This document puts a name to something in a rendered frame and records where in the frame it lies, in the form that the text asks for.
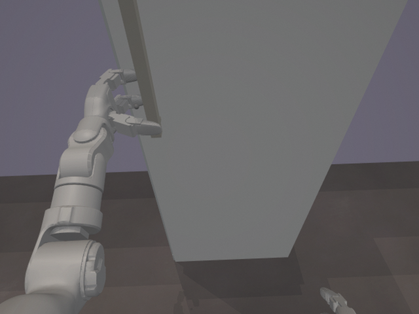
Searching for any right robot hand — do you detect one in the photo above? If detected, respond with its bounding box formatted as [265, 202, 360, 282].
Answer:
[320, 287, 356, 314]

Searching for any robot left upper arm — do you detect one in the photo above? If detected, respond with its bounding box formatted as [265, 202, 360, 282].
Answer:
[0, 239, 106, 314]

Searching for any robot left forearm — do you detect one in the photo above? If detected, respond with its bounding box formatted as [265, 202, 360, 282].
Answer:
[25, 116, 115, 294]

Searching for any left robot hand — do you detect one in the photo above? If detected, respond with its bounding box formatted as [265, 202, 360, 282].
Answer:
[84, 69, 162, 137]

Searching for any fridge door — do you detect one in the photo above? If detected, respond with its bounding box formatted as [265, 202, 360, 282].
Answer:
[101, 0, 408, 262]

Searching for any handle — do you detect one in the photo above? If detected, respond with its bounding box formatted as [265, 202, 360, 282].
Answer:
[118, 0, 162, 138]

